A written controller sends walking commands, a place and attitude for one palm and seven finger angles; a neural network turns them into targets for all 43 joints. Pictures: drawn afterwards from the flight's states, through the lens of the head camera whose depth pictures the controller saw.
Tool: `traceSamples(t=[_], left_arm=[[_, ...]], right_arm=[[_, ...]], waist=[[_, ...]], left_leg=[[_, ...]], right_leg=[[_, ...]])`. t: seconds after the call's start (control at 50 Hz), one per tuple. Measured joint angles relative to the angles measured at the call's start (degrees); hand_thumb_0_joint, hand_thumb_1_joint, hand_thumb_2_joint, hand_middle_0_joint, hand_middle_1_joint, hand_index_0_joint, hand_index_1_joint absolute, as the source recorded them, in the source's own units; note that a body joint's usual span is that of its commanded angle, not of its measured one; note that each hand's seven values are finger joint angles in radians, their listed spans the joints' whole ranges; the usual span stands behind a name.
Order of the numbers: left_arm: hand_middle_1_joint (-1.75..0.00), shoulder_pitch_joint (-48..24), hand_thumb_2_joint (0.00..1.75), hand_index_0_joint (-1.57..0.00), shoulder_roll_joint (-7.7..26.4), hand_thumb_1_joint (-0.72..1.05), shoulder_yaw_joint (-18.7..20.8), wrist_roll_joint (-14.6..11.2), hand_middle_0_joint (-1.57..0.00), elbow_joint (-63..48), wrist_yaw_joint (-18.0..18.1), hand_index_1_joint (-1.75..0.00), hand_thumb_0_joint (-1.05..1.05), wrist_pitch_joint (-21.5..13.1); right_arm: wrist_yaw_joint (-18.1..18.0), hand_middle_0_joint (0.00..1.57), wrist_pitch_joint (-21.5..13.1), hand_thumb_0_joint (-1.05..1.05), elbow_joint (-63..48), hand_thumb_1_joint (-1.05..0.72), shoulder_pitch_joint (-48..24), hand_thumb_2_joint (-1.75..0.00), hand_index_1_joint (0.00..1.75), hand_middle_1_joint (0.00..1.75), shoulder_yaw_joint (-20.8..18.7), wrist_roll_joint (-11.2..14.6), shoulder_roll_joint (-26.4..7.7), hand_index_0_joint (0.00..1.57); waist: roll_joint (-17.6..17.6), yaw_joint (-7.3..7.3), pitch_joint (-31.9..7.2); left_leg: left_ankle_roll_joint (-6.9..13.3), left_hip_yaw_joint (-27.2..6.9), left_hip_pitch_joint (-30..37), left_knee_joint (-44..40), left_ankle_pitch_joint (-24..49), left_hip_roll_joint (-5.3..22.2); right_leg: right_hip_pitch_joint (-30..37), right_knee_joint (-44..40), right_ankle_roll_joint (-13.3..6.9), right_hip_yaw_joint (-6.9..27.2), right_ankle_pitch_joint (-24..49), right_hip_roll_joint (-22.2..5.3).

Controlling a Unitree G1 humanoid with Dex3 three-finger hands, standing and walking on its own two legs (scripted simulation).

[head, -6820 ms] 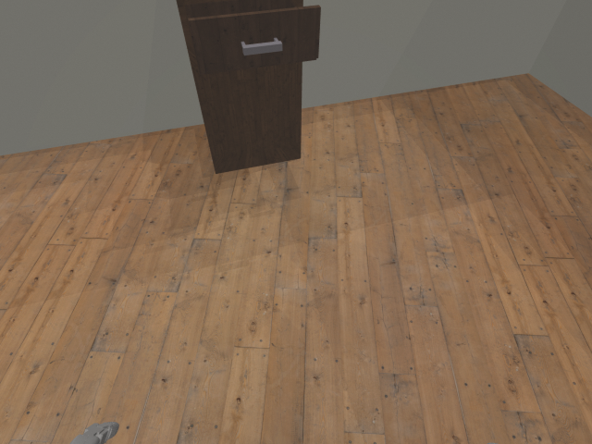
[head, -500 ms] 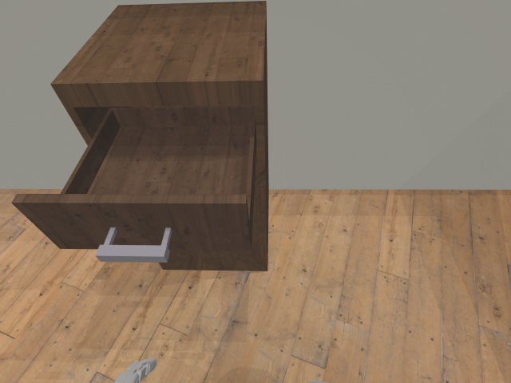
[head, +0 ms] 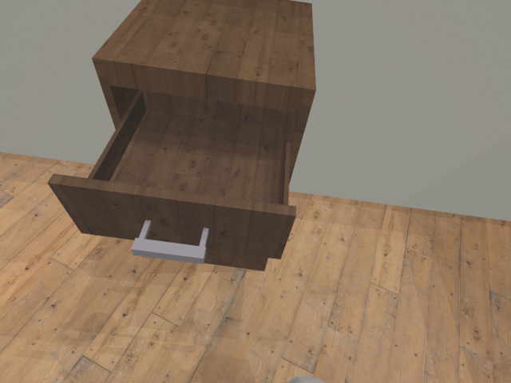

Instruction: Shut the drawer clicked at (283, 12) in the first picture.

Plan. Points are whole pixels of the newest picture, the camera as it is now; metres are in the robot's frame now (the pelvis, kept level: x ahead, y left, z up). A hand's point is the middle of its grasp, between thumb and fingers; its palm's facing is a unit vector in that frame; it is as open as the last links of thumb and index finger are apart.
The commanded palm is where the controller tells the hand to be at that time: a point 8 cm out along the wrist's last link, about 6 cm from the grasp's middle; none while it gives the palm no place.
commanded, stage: come to a stop and stand still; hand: left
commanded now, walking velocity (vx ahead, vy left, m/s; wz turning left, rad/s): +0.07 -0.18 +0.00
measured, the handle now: (173, 240) +0.34 +0.18 -0.02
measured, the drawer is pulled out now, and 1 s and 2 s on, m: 0.27 0.27 0.27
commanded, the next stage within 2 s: look again from close up in 0.70 s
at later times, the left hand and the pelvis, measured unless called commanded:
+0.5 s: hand out of the picture -0.06 +0.13 -0.16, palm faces +0.03 -0.98 -0.21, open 7.4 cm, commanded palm none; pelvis -0.05 -0.04 +0.01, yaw -2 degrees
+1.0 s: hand out of the picture -0.06 +0.17 -0.19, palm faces +0.05 -0.98 -0.18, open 7.4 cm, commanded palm none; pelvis -0.04 +0.00 -0.01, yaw -1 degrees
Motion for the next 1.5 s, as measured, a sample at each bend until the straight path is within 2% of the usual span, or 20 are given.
traceSamples(t=[0.06,0.14,0.24,0.36,0.4,0.44,0.48,0.52,0.58,0.64,0.72,0.82,0.88,0.96,1.0,1.1,1.18,1.3,1.46,1.5], left_arm=[[-0.30,1.31,0.90,-0.20,0.23,0.91,0.16,0.08,-0.20,0.61,-0.51,-0.30,0.00,-0.32],[-0.30,3.15,0.90,-0.19,0.10,0.91,0.15,0.26,-0.20,1.97,-0.85,-0.30,0.00,0.13],[-0.30,3.69,0.90,-0.19,-0.44,0.91,-0.28,0.33,-0.20,3.04,-1.17,-0.30,0.00,0.69],[-0.30,3.09,0.90,-0.19,-2.03,0.91,-1.32,-0.12,-0.20,3.09,-1.15,-0.30,0.00,-0.51],[-0.30,3.88,0.90,-0.19,-2.46,0.91,-1.65,-0.13,-0.20,2.85,-1.06,-0.30,0.00,-1.63],[-0.30,4.49,0.90,-0.19,-3.86,0.91,-2.01,0.16,-0.20,3.50,-0.75,-0.30,0.00,-2.15],[-0.30,6.17,0.90,-0.19,-5.10,0.91,-2.44,-0.03,-0.20,4.00,-0.63,-0.30,0.00,-2.50],[-0.30,7.80,0.90,-0.20,-6.01,0.91,-2.72,-0.17,-0.20,4.54,-0.53,-0.30,0.00,-2.87],[-0.30,8.72,0.90,-0.20,-7.18,0.91,-3.16,-0.32,-0.20,5.19,-0.64,-0.30,0.00,-3.59],[-0.30,8.68,0.90,-0.20,-8.22,0.91,-3.29,-0.29,-0.20,5.20,-0.52,-0.30,0.00,-4.20],[-0.30,8.41,0.90,-0.20,-9.00,0.91,-3.07,-0.03,-0.20,5.16,-0.17,-0.30,0.00,-4.56],[-0.30,8.36,0.90,-0.20,-8.63,0.91,-3.07,0.17,-0.20,5.86,0.61,-0.30,0.00,-4.79],[-0.30,9.71,0.90,-0.20,-8.35,0.91,-3.48,0.44,-0.21,4.55,1.28,-0.30,0.00,-5.79],[-0.30,8.42,0.90,-0.20,-5.99,0.91,-3.59,0.16,-0.21,3.25,1.34,-0.30,0.00,-4.82],[-0.30,7.38,0.90,-0.20,-4.83,0.91,-3.78,0.11,-0.20,2.28,1.31,-0.30,0.00,-4.05],[-0.30,4.95,0.90,-0.20,-2.25,0.91,-4.06,0.06,-0.20,-0.06,0.96,-0.30,0.00,-3.09],[-0.30,3.44,0.90,-0.20,-0.62,0.91,-4.07,-0.09,-0.20,-1.36,0.73,-0.30,0.00,-2.53],[-0.30,2.11,0.90,-0.19,0.29,0.91,-3.97,-0.36,-0.20,-1.90,0.50,-0.30,0.00,-2.26],[-0.30,1.51,0.90,-0.20,-0.20,0.91,-4.26,-0.65,-0.20,-0.75,0.34,-0.30,0.00,-2.07],[-0.30,1.82,0.90,-0.20,-0.48,0.91,-4.35,-0.56,-0.20,-0.21,0.17,-0.30,0.00,-2.01]], right_arm=[[-0.33,0.20,-0.50,0.00,0.31,-0.91,0.16,-0.90,0.30,0.30,0.40,0.16,0.78,0.20],[-0.60,0.20,-1.17,0.00,0.65,-0.91,1.09,-0.90,0.30,0.30,0.25,0.24,1.02,0.20],[-0.41,0.20,-1.08,0.00,1.79,-0.92,3.13,-0.90,0.30,0.30,-0.40,0.09,0.30,0.20],[0.44,0.20,0.14,0.00,5.04,-0.91,7.01,-0.90,0.30,0.30,-1.26,-0.40,-1.07,0.20],[0.64,0.20,0.70,0.00,6.31,-0.91,8.53,-0.90,0.30,0.30,-1.53,-0.21,-1.14,0.20],[0.78,0.20,1.45,0.00,7.48,-0.91,9.86,-0.90,0.30,0.30,-1.74,0.17,-1.64,0.20],[1.19,0.20,2.27,0.00,8.33,-0.91,11.40,-0.90,0.30,0.30,-1.71,-0.04,-1.93,0.20],[1.66,0.19,2.27,0.01,8.51,-0.91,12.37,-0.90,0.30,0.30,-1.66,-0.11,-1.98,0.20],[1.94,0.19,1.41,0.01,7.96,-0.91,13.36,-0.90,0.30,0.30,-1.52,-0.05,-2.05,0.20],[1.76,0.19,1.42,0.01,7.77,-0.91,13.39,-0.90,0.30,0.30,-1.37,0.04,-2.09,0.20],[1.31,0.19,1.80,0.01,7.76,-0.91,11.48,-0.90,0.30,0.30,-1.18,0.32,-2.09,0.20],[0.91,0.19,0.89,0.01,6.38,-0.91,6.92,-0.90,0.30,0.30,-0.54,0.62,-1.92,0.20],[0.79,0.19,-0.49,0.01,2.17,-0.92,4.70,-0.90,0.30,0.30,-0.19,0.57,-2.62,0.20],[0.52,0.19,-2.25,0.01,-0.63,-0.92,2.80,-0.90,0.30,0.30,0.59,0.38,-2.22,0.20],[0.38,0.19,-2.20,0.01,-1.43,-0.92,2.46,-0.90,0.30,0.30,1.20,0.38,-2.16,0.20],[0.84,0.19,-1.48,0.00,-1.94,-0.91,1.85,-0.90,0.30,0.30,2.58,0.34,-1.47,0.20],[1.08,0.20,-1.54,0.00,-1.83,-0.91,2.82,-0.90,0.30,0.30,3.30,0.32,-0.92,0.20],[0.67,0.20,-1.72,-0.01,-0.60,-0.92,4.61,-0.90,0.30,0.30,2.86,0.34,-2.51,0.20],[0.68,0.20,-1.26,0.00,3.04,-0.91,7.73,-0.90,0.30,0.30,2.99,0.38,-3.65,0.20],[0.78,0.20,-1.12,0.00,3.84,-0.91,8.35,-0.90,0.30,0.30,3.03,0.29,-3.51,0.20]], waist=[[-0.40,0.02,-1.25],[-0.28,-0.64,-2.95],[0.52,-2.03,-3.84],[2.06,-3.49,-4.82],[1.50,-3.19,-5.42],[2.80,-2.78,-5.50],[3.71,-1.94,-6.53],[3.90,-1.60,-7.06],[4.70,-2.06,-6.23],[5.47,-1.90,-4.94],[5.41,-0.80,-3.51],[4.37,0.55,-2.58],[5.05,-0.10,-2.91],[2.68,-0.13,-2.73],[2.47,0.20,-3.03],[2.62,0.44,-3.53],[2.43,0.02,-3.47],[2.57,-0.88,-2.69],[2.60,-1.69,-1.60],[2.48,-1.87,-1.65]], left_leg=[[0.24,0.48,0.65,-3.89,2.56,-0.01],[0.37,1.21,1.03,-7.05,4.73,0.27],[0.03,1.59,0.77,-8.88,6.73,0.85],[-1.32,1.00,-0.25,-10.13,9.10,0.82],[-2.21,1.48,-0.98,-8.96,7.81,-0.08],[-3.43,0.53,-2.76,-3.78,0.05,-0.16],[-3.84,-0.98,-4.65,2.89,-4.33,-0.48],[-4.12,-1.66,-6.10,8.87,-4.19,-0.50],[-4.83,-2.13,-7.07,13.95,-2.61,0.26],[-5.49,-2.38,-7.12,15.96,-3.10,0.93],[-5.84,-2.10,-5.35,14.07,-5.97,1.18],[-5.20,-1.56,-0.11,4.36,-4.82,0.93],[-2.98,-2.35,1.16,3.21,-4.66,1.06],[-1.61,-1.51,1.77,4.68,-7.72,-0.68],[-0.72,-1.20,2.03,5.42,-7.98,-1.37],[0.64,-0.28,2.76,4.87,-7.86,-2.38],[1.48,0.56,3.37,2.83,-6.72,-3.46],[2.21,1.56,4.27,-0.15,-5.06,-4.56],[2.05,1.81,5.59,-2.20,-3.91,-4.85],[1.88,1.89,5.78,-2.38,-3.89,-4.72]], right_leg=[[-0.36,5.10,0.86,1.43,2.82,0.34],[2.25,3.67,1.57,1.85,3.38,-0.64],[6.56,-4.36,1.32,0.62,1.06,-2.11],[12.79,-19.90,-0.93,-2.47,0.23,-1.94],[16.58,-29.18,-1.71,-3.47,2.68,-2.09],[17.34,-31.35,-2.46,-3.79,7.85,-1.77],[18.05,-32.83,-2.82,-3.57,9.38,-1.54],[18.93,-35.18,-3.04,-2.89,10.63,-1.52],[19.79,-37.04,-3.28,-3.17,11.65,-1.30],[19.64,-36.84,-3.41,-3.98,11.42,-1.24],[18.69,-35.02,-3.21,-4.36,10.29,-1.76],[16.93,-31.26,-2.08,-4.03,8.12,-1.99],[14.56,-27.91,-1.10,-4.10,6.57,-0.67],[13.52,-23.20,-0.59,-3.37,4.38,-2.52],[14.23,-23.30,-0.78,-2.90,3.77,-3.11],[15.04,-24.60,0.82,-1.93,4.56,-4.10],[14.83,-25.24,0.18,-1.16,5.04,-5.09],[14.70,-26.60,0.11,-0.16,6.17,-6.07],[15.45,-27.61,1.00,0.13,6.86,-6.34],[15.30,-27.19,0.33,0.21,6.49,-6.17]])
